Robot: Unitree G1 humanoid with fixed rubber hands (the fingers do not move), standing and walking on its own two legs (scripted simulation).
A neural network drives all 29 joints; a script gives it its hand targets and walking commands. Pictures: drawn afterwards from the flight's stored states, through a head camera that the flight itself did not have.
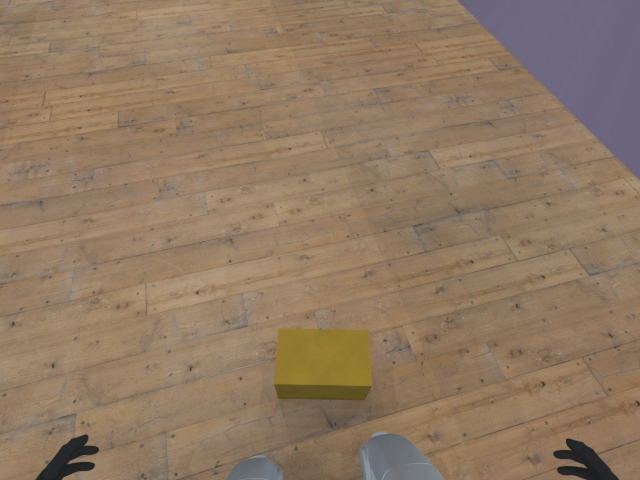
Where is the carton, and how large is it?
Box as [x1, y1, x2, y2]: [274, 328, 371, 399]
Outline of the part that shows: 278,329 274,380 278,398 365,398 371,386 368,330 290,328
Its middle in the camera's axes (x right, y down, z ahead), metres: +0.00 +0.35 +1.12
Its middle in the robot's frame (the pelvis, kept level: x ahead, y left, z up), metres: +0.46 -0.01 -0.66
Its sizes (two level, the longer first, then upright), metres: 0.255 0.154 0.156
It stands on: the floor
